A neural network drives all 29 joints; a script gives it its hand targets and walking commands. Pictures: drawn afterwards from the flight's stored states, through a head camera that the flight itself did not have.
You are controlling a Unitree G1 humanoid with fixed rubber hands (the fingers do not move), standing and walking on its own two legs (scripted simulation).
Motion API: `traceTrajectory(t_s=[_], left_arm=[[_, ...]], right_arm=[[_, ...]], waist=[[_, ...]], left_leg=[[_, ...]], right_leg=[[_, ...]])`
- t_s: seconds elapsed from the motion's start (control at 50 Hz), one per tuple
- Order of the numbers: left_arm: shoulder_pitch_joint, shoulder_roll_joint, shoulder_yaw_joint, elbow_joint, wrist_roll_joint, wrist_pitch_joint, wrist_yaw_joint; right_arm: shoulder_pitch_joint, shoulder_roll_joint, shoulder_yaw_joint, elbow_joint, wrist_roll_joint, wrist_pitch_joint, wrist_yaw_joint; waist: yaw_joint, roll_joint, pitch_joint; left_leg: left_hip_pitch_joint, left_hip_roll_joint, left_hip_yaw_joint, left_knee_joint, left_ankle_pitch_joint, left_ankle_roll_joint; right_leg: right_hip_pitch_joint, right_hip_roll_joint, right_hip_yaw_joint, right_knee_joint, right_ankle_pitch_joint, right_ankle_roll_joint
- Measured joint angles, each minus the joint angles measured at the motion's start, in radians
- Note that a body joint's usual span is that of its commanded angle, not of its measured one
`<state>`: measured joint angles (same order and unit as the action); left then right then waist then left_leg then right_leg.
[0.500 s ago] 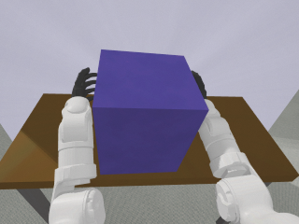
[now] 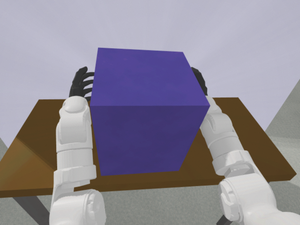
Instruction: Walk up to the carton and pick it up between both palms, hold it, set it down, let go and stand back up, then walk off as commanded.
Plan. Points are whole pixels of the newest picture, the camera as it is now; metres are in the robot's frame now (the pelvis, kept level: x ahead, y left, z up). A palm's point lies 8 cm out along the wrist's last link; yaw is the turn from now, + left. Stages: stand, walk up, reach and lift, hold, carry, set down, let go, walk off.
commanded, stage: reach and lift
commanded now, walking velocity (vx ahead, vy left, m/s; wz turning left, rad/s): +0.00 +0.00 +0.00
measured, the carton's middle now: (141, 114) +0.35 +0.00 +0.17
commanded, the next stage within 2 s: hold in 0.34 s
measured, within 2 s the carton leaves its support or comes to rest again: neither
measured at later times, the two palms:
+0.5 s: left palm (76, 94) +0.36 +0.16 +0.23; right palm (199, 90) +0.37 -0.15 +0.22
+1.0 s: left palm (73, 89) +0.36 +0.16 +0.24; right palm (200, 83) +0.37 -0.14 +0.24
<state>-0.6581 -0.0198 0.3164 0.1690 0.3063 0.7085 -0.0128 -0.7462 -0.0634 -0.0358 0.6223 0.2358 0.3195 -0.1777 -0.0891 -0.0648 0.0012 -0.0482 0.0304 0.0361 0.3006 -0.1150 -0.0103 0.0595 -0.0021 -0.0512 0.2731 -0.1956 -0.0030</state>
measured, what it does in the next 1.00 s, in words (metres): stands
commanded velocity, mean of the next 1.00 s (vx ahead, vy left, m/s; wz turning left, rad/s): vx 0.00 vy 0.00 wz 0.00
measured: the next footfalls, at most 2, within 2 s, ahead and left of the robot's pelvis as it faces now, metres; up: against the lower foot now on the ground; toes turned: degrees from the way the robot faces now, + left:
none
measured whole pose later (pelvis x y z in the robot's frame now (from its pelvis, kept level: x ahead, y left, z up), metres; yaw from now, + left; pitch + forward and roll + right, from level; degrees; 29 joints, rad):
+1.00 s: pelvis +0.00 +0.00 +0.00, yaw +0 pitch -7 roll +0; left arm -0.73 0.01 0.35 0.17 0.30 0.81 -0.03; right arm -0.86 -0.09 -0.02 0.64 0.27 0.44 -0.20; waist -0.08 -0.05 -0.05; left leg -0.06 0.03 0.02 0.30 -0.11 -0.02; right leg 0.04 0.01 -0.05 0.28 -0.20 -0.01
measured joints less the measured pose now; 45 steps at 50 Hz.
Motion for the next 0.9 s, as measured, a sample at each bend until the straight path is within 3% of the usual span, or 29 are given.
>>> traceTrajectory(t_s=[0.9], left_arm=[[-0.064,0.022,0.034,-0.010,-0.003,0.102,-0.019]], right_arm=[[-0.100,-0.023,0.017,0.011,0.037,0.114,-0.024]], waist=[[0.005,0.013,-0.043]], left_leg=[[-0.006,0.003,-0.012,-0.003,0.005,-0.007]], right_leg=[[-0.013,0.009,0.006,0.008,0.001,-0.008]])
